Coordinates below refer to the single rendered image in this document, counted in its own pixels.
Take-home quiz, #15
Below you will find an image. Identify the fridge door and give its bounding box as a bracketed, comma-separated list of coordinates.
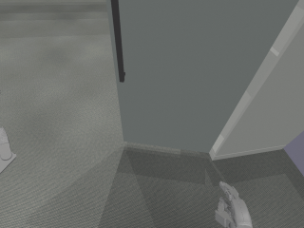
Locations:
[105, 0, 299, 153]

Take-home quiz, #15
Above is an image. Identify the left robot hand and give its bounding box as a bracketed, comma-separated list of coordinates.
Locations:
[0, 91, 17, 174]

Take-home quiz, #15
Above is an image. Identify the handle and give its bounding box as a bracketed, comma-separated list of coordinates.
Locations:
[110, 0, 125, 83]

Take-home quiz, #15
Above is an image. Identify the right robot hand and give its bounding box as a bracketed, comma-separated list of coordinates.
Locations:
[215, 181, 253, 228]

